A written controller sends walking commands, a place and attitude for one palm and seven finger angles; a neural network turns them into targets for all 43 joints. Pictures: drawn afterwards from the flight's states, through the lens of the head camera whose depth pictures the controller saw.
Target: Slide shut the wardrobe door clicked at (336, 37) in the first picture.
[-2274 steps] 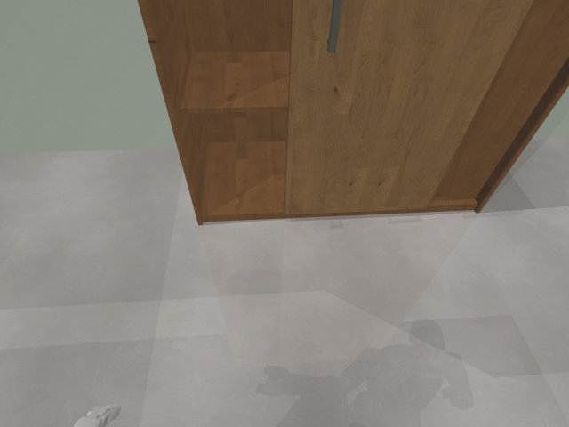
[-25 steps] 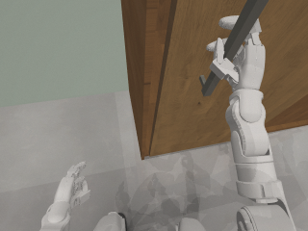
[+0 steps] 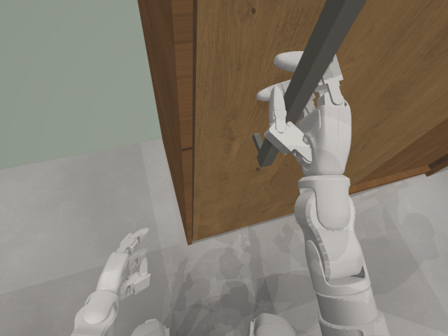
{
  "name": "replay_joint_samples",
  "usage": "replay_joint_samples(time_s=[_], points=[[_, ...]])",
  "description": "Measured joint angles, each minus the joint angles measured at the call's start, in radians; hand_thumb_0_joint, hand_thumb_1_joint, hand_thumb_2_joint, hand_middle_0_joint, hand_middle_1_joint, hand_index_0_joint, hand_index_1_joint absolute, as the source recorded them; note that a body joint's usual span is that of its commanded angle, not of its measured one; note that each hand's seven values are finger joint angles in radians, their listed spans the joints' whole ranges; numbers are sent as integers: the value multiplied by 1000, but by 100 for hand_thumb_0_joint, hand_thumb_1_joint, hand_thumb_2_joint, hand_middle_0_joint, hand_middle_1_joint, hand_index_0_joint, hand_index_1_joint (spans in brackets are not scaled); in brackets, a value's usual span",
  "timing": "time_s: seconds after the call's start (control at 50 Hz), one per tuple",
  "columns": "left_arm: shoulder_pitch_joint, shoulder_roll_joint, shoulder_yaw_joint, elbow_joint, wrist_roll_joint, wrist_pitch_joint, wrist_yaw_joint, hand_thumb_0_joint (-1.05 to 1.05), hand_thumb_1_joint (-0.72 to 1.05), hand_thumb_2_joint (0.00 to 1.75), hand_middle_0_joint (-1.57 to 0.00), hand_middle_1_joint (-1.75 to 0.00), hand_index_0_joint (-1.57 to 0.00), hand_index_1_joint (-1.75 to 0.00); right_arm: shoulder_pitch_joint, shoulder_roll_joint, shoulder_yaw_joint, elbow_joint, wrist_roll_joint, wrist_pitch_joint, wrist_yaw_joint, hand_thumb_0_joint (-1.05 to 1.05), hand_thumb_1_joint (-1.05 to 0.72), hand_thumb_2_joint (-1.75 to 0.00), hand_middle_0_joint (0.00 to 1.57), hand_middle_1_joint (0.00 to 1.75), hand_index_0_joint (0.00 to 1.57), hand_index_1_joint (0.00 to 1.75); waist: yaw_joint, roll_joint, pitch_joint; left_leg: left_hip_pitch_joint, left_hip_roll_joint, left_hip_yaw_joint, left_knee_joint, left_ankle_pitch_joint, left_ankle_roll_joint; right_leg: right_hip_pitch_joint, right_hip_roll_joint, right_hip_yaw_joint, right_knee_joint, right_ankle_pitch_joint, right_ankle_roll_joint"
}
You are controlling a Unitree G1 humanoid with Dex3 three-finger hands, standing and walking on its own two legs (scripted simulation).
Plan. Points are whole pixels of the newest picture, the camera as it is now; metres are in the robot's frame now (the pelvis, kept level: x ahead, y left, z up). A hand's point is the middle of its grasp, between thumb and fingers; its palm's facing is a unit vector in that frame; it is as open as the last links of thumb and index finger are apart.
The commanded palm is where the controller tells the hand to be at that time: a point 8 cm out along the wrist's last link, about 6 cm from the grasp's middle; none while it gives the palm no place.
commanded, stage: step sideways, sliding the door along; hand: right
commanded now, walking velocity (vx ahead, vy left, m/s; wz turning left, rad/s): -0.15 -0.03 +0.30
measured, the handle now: (289, 87) +0.39 -0.09 +0.20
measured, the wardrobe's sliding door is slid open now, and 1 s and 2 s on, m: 0.00 0.00 0.00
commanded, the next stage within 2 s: none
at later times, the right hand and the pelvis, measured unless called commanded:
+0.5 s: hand (293, 127) +0.34 -0.09 +0.19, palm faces -0.31 +0.95 -0.04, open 6.2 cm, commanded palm +0.33 -0.09 +0.19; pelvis +0.16 -0.08 +0.03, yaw +1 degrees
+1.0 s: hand (272, 132) +0.35 -0.07 +0.18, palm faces -0.02 +1.00 +0.03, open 6.8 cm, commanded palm +0.32 -0.05 +0.15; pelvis +0.10 -0.01 -0.06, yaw +3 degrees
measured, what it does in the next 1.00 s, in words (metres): steps on the spot: left foot, then right foot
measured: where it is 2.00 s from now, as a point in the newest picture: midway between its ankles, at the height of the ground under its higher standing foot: outside the picture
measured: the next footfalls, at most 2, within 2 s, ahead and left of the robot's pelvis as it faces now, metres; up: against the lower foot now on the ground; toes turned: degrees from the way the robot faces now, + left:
left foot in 0.38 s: +0.12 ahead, +0.11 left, +0.02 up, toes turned +11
right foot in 0.48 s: +0.13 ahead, -0.14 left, +0.00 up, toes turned +11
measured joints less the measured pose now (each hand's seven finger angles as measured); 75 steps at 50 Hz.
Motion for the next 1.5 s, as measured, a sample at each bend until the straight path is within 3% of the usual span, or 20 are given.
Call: replay_joint_samples(time_s=[0.2, 0.28, 0.34, 0.38, 0.42, 0.44, 0.46, 0.48, 0.5, 0.56, 0.64, 0.78, 0.92, 0.96, 1.02, 1.1, 1.14, 1.24, 1.38, 1.5], points=[[31, 15, 0, -69, -7, -18, -2, 1, 90, 90, -19, -30, -20, -30, 329, 79, 125, -170, -26, -69, 1, 2, -72, -84, 45, 140, 36, 133, 4, -15, -22, 63, 18, -1, -43, 156, 15, 5, -8, -43, 53, 212, -39], [29, 23, -11, -87, 1, -29, 6, 1, 90, 90, -19, -30, -20, -30, 496, 4, 206, -248, -19, -99, 3, 1, -73, -84, 45, 140, 40, 136, 10, -26, -38, 17, 32, 0, 63, 315, 9, 90, 2, -75, -11, 260, -41], [42, 16, -11, -118, -16, -47, -7, 1, 90, 90, -19, -30, -20, -30, 625, -63, 258, -324, -3, -112, -2, 1, -74, -85, 43, 140, 42, 137, 5, -37, -61, -49, 25, 54, 23, 156, 15, 110, -11, -124, -1, 316, -25], [62, 13, -18, -123, -25, -58, -3, 1, 90, 90, -19, -30, -20, -30, 678, -102, 288, -366, -14, -107, 6, 1, -74, -84, 43, 140, 41, 138, 22, -5, -78, -55, 32, 54, -50, 479, 72, 8, 12, -66, 192, 327, -10], [75, 51, -11, -110, -22, -40, 29, 1, 90, 90, -19, -30, -20, -30, 676, -127, 333, -366, -26, -79, 39, 1, -73, -81, 43, 140, 40, 139, 38, -31, -73, -27, 41, 17, 53, 424, 60, -78, 85, 59, 336, -12, -16], [59, 64, -14, -88, -18, -28, 45, 1, 90, 90, -19, -30, -20, -30, 669, -146, 349, -365, -29, -66, 57, 1, -71, -78, 43, 140, 40, 139, 39, -38, -56, -38, 37, -9, 115, 448, 43, -80, 108, 77, 258, -80, -24], [35, 66, -21, -66, -9, -20, 50, 1, 90, 90, -19, -30, -20, -30, 675, -161, 357, -367, -28, -64, 74, 2, -69, -75, 43, 139, 40, 139, 42, -38, -32, -59, 25, -36, 183, 527, 31, -38, 105, 63, 72, 38, -33], [23, 69, -26, -59, 1, -10, 44, 1, 90, 90, -19, -30, -20, -30, 687, -174, 360, -376, -29, -65, 95, 2, -67, -72, 42, 139, 40, 137, 47, -56, -26, -95, 0, -37, 291, 427, 23, 5, 56, 35, -96, 303, -48], [17, 70, -27, -62, 6, 5, 31, 1, 90, 90, -19, -30, -20, -30, 698, -192, 366, -379, -34, -74, 105, 2, -66, -71, 42, 139, 37, 133, 42, -72, -34, -150, -15, -34, 436, 241, 19, 48, 19, 7, -130, 369, -53], [0, 51, -19, -68, 8, 52, -18, 1, 90, 90, -19, -30, -20, -30, 708, -249, 378, -391, -57, -95, 102, -2, -64, -68, 43, 139, 30, 123, 31, -70, -84, -337, -12, -51, 835, -155, 16, 144, -23, -67, -128, 12, -42], [-27, -1, -18, -89, 1, 55, -38, 1, 90, 90, -19, -30, -20, -30, 656, -321, 355, -430, -91, -91, 96, -7, -62, -67, 47, 140, 26, 118, 13, -18, -67, -512, 22, -32, 1077, -216, 9, 150, -54, -103, -125, -79, 13], [3, -31, -48, -105, 6, 36, -25, 1, 90, 90, -20, -30, -19, -30, 565, -278, 286, -416, -68, -53, 99, -8, -61, -72, 50, 139, 28, 118, 3, 32, 19, -478, 2, 130, 703, 12, 12, 167, -69, -96, -68, -86, 22], [44, -41, -73, -48, -8, 43, -12, 1, 90, 90, -20, -30, -20, -30, 462, -86, 206, -343, -23, 35, 30, -5, -72, -82, 49, 140, 21, 119, 30, 63, -24, -192, -35, 95, 320, 168, 15, 42, -57, 20, 173, -166, 46], [22, -43, -74, -34, -8, 39, -8, 1, 90, 89, -20, -30, -20, -30, 414, -37, 153, -347, -34, 62, 8, -3, -76, -84, 49, 140, 15, 114, 27, 82, -31, -163, -39, 80, 249, 75, 69, -24, -50, 34, 265, -205, 32], [-54, -37, -40, 12, 0, 35, -1, 1, 90, 89, -20, -30, -20, -30, 354, -12, 49, -336, -41, 63, -16, -4, -74, -84, 50, 141, 16, 112, 44, 82, 0, -248, -54, 46, 253, 77, 116, -101, 91, 150, 344, -289, -10], [-56, -68, -15, 36, -1, 39, -10, 1, 90, 89, -20, -30, -20, -30, 335, -35, -61, -308, -10, 46, -27, -4, -71, -84, 49, 141, 24, 118, 71, 183, 28, -237, -87, -30, 51, 242, 115, -15, 223, 140, 76, -169, -29], [4, -51, -5, 4, 14, 45, -13, 1, 90, 89, -20, -30, -20, -30, 340, -42, -96, -267, 2, 23, -27, -3, -71, -84, 48, 141, 26, 121, 72, 187, 22, -242, -109, -39, 74, 111, 77, 10, 192, 111, -7, -58, -26], [142, 9, 57, 6, 23, 69, 10, 1, 90, 90, -19, -30, -20, -30, 359, -42, -126, -138, -5, -9, -27, -3, -73, -85, 47, 141, 30, 129, 94, 51, -22, -210, -145, -32, 525, -76, 35, 43, 67, 159, -118, 19, -5], [175, 5, 45, 21, 5, 37, 25, 1, 90, 90, -19, -30, -20, -30, 247, -87, -188, -66, -18, 20, -27, -5, -74, -85, 46, 141, 32, 133, 18, 74, -54, 103, -19, -14, -18, 103, 19, -15, -2, 132, -93, 37, 55], [48, -40, 24, 86, 12, 27, 59, 1, 90, 90, -19, -30, -20, -30, 135, -103, -232, 65, -17, 28, -66, -6, -74, -85, 47, 141, 30, 131, 47, 92, -44, 105, 17, -19, -42, 5, -46, -27, 42, 142, -123, 90, 51]])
